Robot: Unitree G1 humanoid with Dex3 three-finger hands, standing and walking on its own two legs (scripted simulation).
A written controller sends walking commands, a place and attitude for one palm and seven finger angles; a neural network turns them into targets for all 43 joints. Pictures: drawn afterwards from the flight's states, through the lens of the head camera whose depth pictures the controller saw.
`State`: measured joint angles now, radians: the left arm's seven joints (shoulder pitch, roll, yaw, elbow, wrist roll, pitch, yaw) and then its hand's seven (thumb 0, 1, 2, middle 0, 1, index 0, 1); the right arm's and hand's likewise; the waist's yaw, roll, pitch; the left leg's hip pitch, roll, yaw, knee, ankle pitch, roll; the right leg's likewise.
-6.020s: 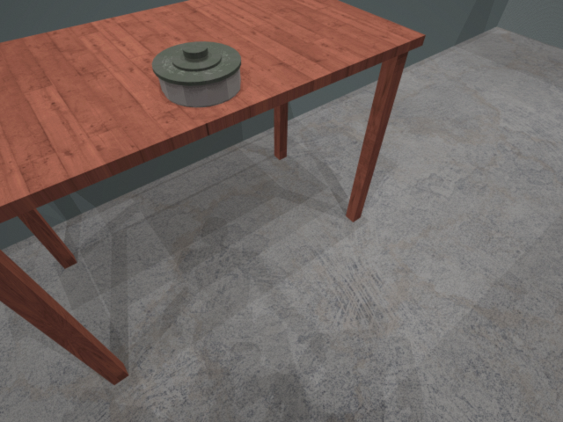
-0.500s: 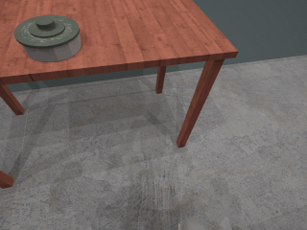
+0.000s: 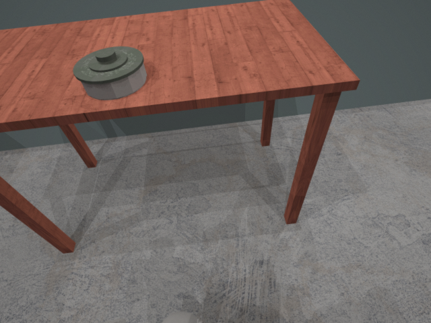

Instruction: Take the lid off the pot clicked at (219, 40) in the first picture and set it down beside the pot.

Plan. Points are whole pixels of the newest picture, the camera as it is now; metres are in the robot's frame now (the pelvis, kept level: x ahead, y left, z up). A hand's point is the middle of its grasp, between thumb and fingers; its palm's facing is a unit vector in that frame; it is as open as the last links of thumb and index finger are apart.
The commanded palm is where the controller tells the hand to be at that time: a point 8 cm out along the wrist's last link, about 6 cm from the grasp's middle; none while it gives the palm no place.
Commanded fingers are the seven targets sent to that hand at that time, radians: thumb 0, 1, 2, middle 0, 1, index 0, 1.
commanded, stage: take the last steps up to it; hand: left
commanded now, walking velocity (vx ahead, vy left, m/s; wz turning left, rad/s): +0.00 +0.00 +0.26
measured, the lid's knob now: (105, 55) +0.74 +0.31 +0.15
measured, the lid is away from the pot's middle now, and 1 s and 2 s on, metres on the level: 0.00 0.00 0.00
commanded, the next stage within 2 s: come to a stop and stand still in 0.92 s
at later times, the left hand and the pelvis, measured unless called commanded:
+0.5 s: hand out of the picture -0.02 +0.27 -0.18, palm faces +0.16 -0.97 -0.18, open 7.4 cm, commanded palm none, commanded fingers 0.00 0.90 0.90 -0.20 -0.30 -0.20 -0.30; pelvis +0.04 +0.08 +0.00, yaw +5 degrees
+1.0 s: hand (130, 256) +0.31 +0.24 -0.17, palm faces +0.09 -0.98 -0.19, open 7.3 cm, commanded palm none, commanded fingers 0.00 0.90 0.90 -0.20 -0.30 -0.20 -0.30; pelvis +0.23 +0.07 -0.01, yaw +5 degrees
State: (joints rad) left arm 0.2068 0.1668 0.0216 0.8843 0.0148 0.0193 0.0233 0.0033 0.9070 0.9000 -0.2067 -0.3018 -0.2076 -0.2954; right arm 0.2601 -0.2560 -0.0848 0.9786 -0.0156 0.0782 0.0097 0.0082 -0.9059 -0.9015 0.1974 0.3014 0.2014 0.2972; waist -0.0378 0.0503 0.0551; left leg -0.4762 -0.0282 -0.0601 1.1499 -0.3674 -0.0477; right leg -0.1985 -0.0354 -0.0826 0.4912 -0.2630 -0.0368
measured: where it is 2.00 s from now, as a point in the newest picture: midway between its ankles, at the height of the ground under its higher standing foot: outside the picture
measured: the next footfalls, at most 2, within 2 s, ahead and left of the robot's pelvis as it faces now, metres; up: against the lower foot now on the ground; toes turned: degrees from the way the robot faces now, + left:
left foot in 0.32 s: +0.02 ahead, +0.16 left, +0.00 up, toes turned +9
right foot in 0.86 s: +0.33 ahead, +0.00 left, +0.00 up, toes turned -1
